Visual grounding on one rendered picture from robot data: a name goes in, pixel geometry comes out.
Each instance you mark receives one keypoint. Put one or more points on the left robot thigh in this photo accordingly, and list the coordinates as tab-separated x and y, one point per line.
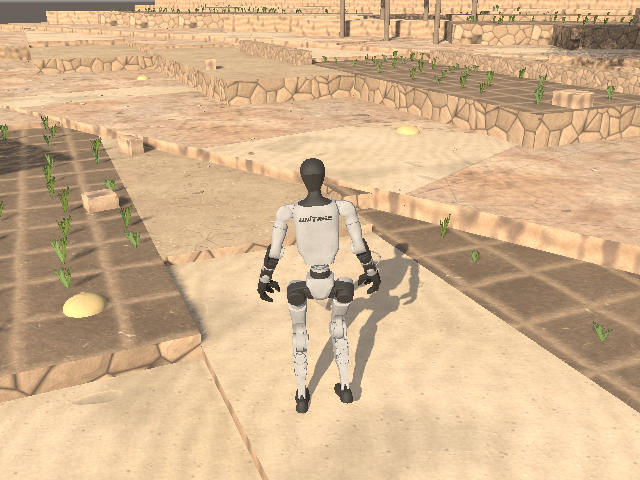
297	302

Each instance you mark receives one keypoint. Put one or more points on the right robot hand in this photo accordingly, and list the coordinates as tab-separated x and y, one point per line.
375	279

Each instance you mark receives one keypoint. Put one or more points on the robot right forearm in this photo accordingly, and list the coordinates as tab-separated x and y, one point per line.
367	261

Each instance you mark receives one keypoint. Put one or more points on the right robot upper arm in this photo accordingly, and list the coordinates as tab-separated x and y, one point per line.
347	209

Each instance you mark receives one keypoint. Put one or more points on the left robot hand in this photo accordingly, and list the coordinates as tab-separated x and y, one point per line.
262	287

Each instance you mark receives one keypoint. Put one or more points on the robot left shin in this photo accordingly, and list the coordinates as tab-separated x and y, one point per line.
300	368

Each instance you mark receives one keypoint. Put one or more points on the robot left forearm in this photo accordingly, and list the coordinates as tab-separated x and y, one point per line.
268	267

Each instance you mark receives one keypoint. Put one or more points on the left robot upper arm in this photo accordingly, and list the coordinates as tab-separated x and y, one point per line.
284	213

